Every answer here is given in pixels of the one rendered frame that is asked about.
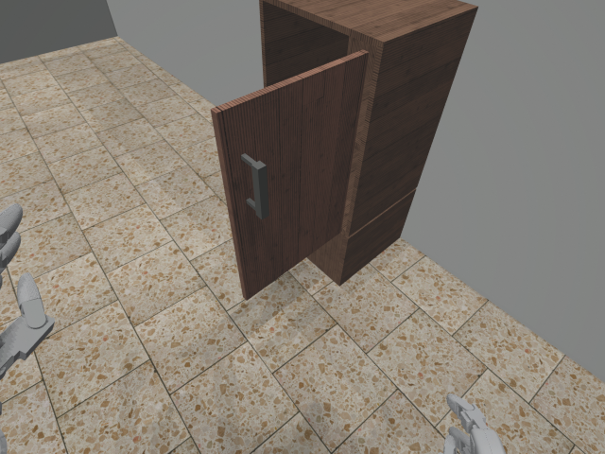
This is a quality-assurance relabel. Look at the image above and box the cupboard door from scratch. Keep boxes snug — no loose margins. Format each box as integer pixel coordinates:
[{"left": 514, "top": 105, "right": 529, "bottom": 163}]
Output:
[{"left": 211, "top": 50, "right": 369, "bottom": 301}]

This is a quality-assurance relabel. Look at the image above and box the left robot hand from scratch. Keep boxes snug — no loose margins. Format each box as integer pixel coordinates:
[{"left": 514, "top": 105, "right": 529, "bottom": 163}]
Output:
[{"left": 0, "top": 203, "right": 55, "bottom": 380}]

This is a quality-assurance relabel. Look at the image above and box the handle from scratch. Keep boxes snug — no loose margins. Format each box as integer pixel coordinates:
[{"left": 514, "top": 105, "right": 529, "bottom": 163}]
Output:
[{"left": 241, "top": 153, "right": 269, "bottom": 219}]

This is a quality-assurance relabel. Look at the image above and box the right robot hand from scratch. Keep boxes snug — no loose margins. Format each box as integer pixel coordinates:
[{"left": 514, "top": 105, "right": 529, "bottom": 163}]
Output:
[{"left": 439, "top": 393, "right": 506, "bottom": 454}]

